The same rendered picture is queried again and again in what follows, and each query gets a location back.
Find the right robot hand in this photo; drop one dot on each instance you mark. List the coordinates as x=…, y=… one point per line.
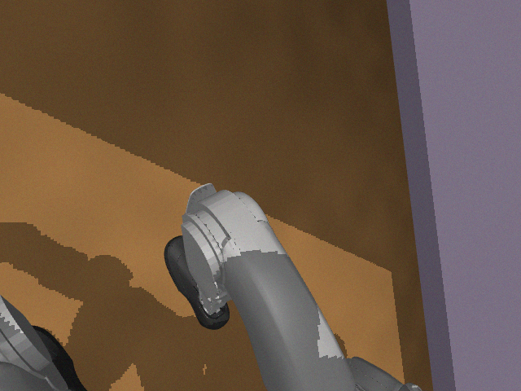
x=368, y=377

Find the left robot foot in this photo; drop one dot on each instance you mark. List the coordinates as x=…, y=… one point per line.
x=61, y=360

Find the right robot foot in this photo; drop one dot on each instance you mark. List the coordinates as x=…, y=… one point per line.
x=175, y=260

